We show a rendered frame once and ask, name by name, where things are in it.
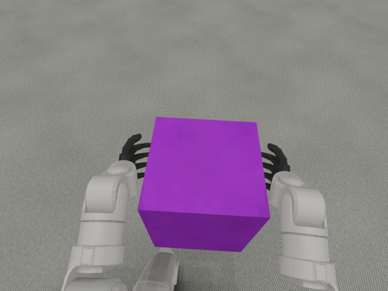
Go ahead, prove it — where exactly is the robot left shin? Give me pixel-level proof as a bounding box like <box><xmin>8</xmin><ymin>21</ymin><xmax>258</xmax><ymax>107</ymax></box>
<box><xmin>159</xmin><ymin>247</ymin><xmax>175</xmax><ymax>291</ymax></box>

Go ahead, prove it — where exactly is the left robot thigh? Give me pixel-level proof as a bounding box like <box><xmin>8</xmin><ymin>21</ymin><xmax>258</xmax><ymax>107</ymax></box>
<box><xmin>132</xmin><ymin>252</ymin><xmax>179</xmax><ymax>291</ymax></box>

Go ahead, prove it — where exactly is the right robot forearm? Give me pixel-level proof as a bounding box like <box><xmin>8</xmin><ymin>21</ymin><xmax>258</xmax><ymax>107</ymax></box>
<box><xmin>269</xmin><ymin>171</ymin><xmax>338</xmax><ymax>291</ymax></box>

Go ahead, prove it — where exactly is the robot left hand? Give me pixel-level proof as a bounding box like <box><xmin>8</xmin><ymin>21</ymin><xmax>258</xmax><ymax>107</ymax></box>
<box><xmin>119</xmin><ymin>133</ymin><xmax>151</xmax><ymax>179</ymax></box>

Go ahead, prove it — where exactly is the left robot forearm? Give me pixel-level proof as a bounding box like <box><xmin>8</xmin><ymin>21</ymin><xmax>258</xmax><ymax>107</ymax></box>
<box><xmin>61</xmin><ymin>160</ymin><xmax>138</xmax><ymax>291</ymax></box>

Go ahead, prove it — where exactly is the carton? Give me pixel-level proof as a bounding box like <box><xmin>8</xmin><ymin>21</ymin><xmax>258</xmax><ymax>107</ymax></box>
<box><xmin>138</xmin><ymin>117</ymin><xmax>270</xmax><ymax>252</ymax></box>

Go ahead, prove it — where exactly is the robot right hand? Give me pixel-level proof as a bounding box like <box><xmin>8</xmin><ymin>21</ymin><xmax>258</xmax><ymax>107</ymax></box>
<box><xmin>261</xmin><ymin>143</ymin><xmax>290</xmax><ymax>190</ymax></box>

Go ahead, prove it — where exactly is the left robot upper arm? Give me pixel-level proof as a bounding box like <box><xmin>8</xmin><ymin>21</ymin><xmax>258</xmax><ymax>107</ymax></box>
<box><xmin>65</xmin><ymin>278</ymin><xmax>127</xmax><ymax>291</ymax></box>

